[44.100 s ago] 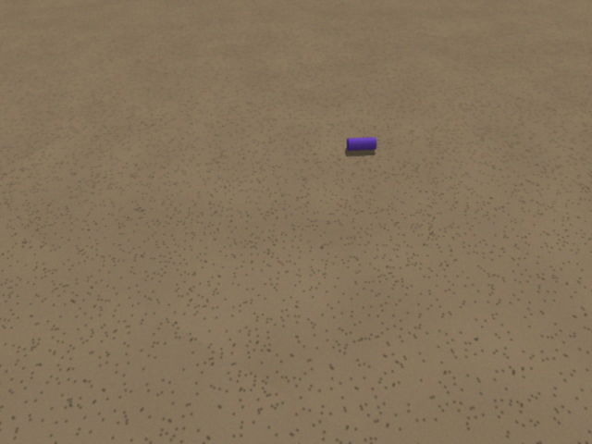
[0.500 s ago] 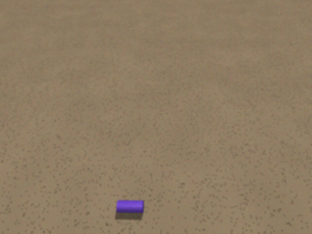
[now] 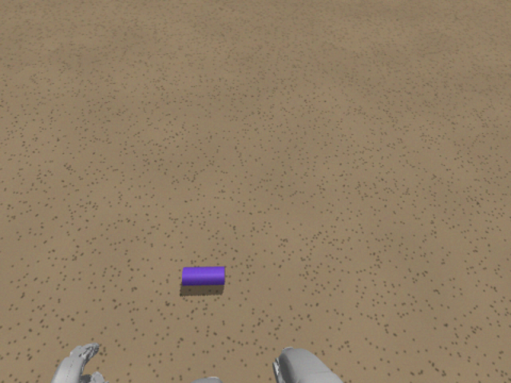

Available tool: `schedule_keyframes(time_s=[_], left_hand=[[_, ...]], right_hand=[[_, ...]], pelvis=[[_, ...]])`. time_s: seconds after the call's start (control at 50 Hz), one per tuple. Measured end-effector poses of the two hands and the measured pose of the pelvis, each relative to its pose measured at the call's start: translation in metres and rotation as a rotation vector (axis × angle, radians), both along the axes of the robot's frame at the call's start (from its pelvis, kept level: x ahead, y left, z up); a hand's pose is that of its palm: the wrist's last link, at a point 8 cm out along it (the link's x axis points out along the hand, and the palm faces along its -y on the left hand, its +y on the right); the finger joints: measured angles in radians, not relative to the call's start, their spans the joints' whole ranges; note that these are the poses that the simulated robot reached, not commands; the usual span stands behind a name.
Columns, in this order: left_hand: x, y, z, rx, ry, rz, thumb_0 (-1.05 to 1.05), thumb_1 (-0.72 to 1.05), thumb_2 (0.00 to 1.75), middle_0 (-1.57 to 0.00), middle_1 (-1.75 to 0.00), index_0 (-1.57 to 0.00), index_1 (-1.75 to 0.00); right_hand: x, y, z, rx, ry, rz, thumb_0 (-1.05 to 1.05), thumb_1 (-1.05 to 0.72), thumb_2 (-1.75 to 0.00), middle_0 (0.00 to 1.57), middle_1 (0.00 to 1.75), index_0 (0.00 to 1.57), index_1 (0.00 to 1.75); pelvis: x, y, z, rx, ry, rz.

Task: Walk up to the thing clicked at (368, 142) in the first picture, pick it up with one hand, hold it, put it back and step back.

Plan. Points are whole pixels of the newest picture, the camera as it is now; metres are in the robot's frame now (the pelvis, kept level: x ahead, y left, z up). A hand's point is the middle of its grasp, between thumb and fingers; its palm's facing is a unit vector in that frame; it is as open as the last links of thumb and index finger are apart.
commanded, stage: step back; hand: left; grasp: from above
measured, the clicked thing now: (204, 275) +0.51 +0.17 -0.73
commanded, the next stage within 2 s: none
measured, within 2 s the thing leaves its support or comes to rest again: neither
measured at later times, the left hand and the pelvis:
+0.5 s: hand out of the picture +0.00 +0.24 -0.14, palm faces -0.04 -0.91 -0.40, open 7.4 cm; pelvis -0.12 -0.02 +0.00, yaw -3 degrees
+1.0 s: hand out of the picture -0.19 +0.24 -0.16, palm faces -0.08 -0.91 -0.40, open 7.4 cm; pelvis -0.29 -0.03 -0.02, yaw -6 degrees
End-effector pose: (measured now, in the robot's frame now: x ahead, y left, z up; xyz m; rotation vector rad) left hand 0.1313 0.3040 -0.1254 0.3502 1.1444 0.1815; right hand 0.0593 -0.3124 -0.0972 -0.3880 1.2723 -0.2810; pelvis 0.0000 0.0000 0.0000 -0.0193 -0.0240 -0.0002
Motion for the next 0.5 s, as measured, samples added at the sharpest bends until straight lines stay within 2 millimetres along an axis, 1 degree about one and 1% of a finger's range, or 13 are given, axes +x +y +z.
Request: schedule_keyframes(time_s=[0.08, 0.16, 0.24, 0.3, 0.36, 0.4, 0.5], left_hand=[[-0.025, -0.001, 0.000, -0.002, 0.040, -0.025, 0.00, 0.91, 0.90, -0.21, -0.30, -0.20, -0.30], [-0.046, -0.003, 0.000, 0.010, 0.054, -0.038, 0.00, 0.91, 0.90, -0.21, -0.30, -0.20, -0.30], [-0.067, -0.009, 0.003, 0.030, 0.040, -0.052, 0.00, 0.91, 0.90, -0.21, -0.30, -0.20, -0.30], [-0.088, -0.016, 0.008, 0.043, 0.028, -0.052, 0.00, 0.91, 0.90, -0.21, -0.30, -0.20, -0.30], [-0.110, -0.021, 0.017, 0.041, 0.016, -0.045, 0.00, 0.91, 0.90, -0.21, -0.30, -0.20, -0.30], [-0.120, -0.022, 0.023, 0.042, 0.003, -0.030, 0.00, 0.90, 0.90, -0.21, -0.30, -0.20, -0.30], [-0.135, -0.021, 0.029, 0.044, -0.057, -0.026, 0.00, 0.90, 0.90, -0.21, -0.30, -0.20, -0.30]], right_hand=[[-0.012, 0.006, -0.003, 0.010, -0.049, -0.017, 0.00, -0.90, -0.90, 0.20, 0.30, 0.21, 0.30], [-0.026, 0.006, -0.010, 0.029, -0.088, -0.018, 0.00, -0.90, -0.90, 0.21, 0.30, 0.21, 0.30], [-0.042, -0.003, -0.021, 0.051, -0.116, -0.017, 0.00, -0.90, -0.90, 0.21, 0.30, 0.21, 0.30], [-0.053, -0.013, -0.029, 0.066, -0.135, -0.027, 0.00, -0.90, -0.90, 0.21, 0.30, 0.21, 0.30], [-0.066, -0.017, -0.026, 0.072, -0.136, -0.036, 0.00, -0.90, -0.90, 0.20, 0.30, 0.21, 0.30], [-0.076, -0.020, -0.022, 0.070, -0.133, -0.030, 0.00, -0.90, -0.90, 0.20, 0.30, 0.21, 0.30], [-0.108, -0.022, -0.016, 0.045, -0.097, 0.006, 0.00, -0.90, -0.90, 0.20, 0.30, 0.21, 0.30]], pelvis=[[-0.014, 0.004, 0.000, -0.001, -0.010, -0.026], [-0.033, 0.001, -0.005, 0.006, -0.018, -0.051], [-0.055, -0.007, -0.012, 0.014, -0.022, -0.076], [-0.071, -0.014, -0.015, -0.007, -0.034, -0.076], [-0.086, -0.018, -0.010, 0.022, -0.037, -0.079], [-0.095, -0.018, -0.006, 0.033, -0.033, -0.074], [-0.123, -0.016, -0.003, 0.037, -0.014, -0.045]])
